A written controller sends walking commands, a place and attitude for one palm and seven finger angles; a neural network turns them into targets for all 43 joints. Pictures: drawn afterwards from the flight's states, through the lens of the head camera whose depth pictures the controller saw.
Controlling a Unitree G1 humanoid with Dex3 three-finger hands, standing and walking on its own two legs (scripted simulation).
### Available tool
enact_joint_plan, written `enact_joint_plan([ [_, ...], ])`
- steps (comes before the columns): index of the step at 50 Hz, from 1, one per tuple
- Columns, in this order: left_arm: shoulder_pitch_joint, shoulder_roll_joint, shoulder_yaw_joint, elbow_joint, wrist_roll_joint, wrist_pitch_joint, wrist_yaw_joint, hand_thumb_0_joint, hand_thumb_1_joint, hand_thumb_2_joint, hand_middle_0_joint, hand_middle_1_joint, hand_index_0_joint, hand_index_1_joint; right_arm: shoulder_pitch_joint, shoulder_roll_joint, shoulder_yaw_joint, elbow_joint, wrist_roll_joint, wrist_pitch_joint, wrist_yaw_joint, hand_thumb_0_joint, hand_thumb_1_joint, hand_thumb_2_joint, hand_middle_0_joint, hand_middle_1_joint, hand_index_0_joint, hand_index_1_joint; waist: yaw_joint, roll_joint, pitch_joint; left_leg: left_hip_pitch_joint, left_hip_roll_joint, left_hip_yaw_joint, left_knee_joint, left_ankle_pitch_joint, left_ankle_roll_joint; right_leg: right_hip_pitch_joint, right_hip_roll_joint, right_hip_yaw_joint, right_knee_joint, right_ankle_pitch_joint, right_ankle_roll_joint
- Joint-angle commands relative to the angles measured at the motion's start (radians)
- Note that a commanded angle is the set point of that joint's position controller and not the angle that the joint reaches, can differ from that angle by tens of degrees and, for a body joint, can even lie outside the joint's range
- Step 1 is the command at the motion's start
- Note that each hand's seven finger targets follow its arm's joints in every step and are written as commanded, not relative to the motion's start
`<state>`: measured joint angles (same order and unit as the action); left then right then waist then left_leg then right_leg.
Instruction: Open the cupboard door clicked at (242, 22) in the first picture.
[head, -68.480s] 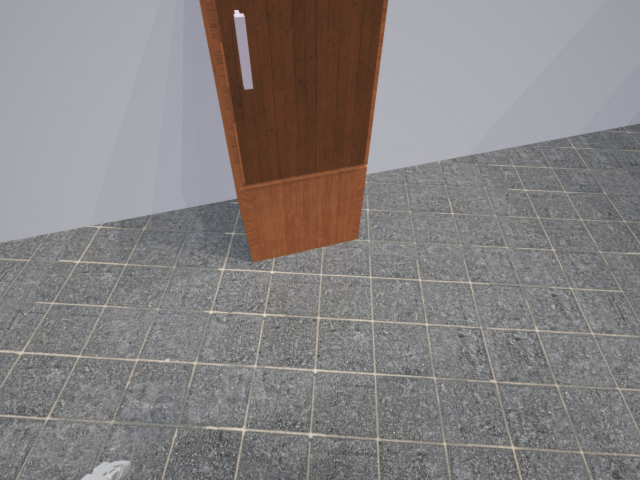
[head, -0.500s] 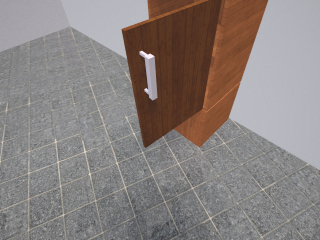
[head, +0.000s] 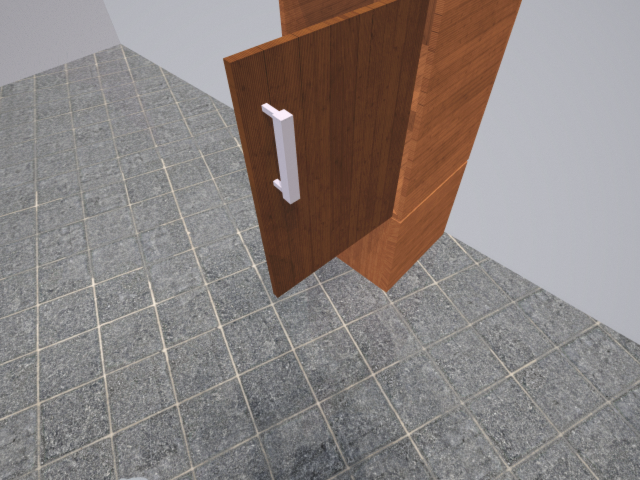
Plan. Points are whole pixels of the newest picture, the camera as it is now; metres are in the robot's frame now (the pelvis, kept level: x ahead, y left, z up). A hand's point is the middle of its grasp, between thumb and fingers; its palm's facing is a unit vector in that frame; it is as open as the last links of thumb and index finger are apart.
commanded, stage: look to check the result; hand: left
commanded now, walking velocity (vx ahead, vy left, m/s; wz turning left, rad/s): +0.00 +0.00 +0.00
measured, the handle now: (280, 155) +0.58 +0.10 +0.08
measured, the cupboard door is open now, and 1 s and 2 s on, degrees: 84 84 84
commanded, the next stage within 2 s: stand and wait in 0.34 s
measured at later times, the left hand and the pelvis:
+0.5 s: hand out of the picture +0.09 +0.24 -0.15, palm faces -0.02 -0.94 -0.34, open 7.4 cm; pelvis +0.01 -0.01 +0.00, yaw +0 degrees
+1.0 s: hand out of the picture +0.09 +0.24 -0.15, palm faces -0.03 -0.94 -0.33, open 7.4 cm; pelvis +0.01 +0.00 +0.00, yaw +0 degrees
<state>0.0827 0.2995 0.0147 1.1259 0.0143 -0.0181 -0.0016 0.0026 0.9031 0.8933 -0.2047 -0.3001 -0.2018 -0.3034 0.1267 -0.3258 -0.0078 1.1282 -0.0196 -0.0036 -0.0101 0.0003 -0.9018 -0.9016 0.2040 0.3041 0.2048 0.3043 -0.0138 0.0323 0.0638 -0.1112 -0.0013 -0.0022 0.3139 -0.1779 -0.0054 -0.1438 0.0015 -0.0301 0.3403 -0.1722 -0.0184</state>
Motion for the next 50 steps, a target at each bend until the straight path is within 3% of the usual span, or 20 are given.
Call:
enact_joint_plan([
  [1, -0.018, 0.207, 0.041, -0.055, -0.005, -0.023, 0.019, 0.000, 0.900, 0.900, -0.200, -0.300, -0.200, -0.300, -0.028, -0.181, -0.033, -0.056, 0.001, -0.017, -0.009, 0.000, -0.900, -0.900, 0.200, 0.300, 0.200, 0.300, 0.006, -0.031, -0.101, 0.015, 0.117, -0.084, -0.037, 0.156, 0.028, 0.047, -0.124, 0.111, -0.059, 0.151, -0.032],
  [21, -0.007, 0.221, 0.041, -0.054, -0.004, -0.028, 0.022, 0.000, 0.900, 0.900, -0.200, -0.300, -0.200, -0.300, -0.046, -0.186, -0.035, -0.061, 0.004, -0.015, -0.010, 0.000, -0.900, -0.900, 0.200, 0.300, 0.200, 0.300, 0.005, -0.048, -0.108, 0.052, 0.119, -0.077, -0.037, 0.193, 0.026, 0.062, -0.128, 0.110, -0.069, 0.231, -0.030],
  [50, -0.016, 0.222, 0.034, -0.052, -0.006, -0.023, 0.017, 0.000, 0.900, 0.900, -0.200, -0.300, -0.200, -0.300, -0.037, -0.193, -0.033, -0.051, 0.003, -0.019, -0.009, 0.000, -0.900, -0.900, 0.200, 0.300, 0.200, 0.300, 0.006, -0.034, -0.078, 0.037, 0.123, -0.083, -0.067, 0.156, 0.024, 0.059, -0.125, 0.111, -0.086, 0.150, -0.028],
])
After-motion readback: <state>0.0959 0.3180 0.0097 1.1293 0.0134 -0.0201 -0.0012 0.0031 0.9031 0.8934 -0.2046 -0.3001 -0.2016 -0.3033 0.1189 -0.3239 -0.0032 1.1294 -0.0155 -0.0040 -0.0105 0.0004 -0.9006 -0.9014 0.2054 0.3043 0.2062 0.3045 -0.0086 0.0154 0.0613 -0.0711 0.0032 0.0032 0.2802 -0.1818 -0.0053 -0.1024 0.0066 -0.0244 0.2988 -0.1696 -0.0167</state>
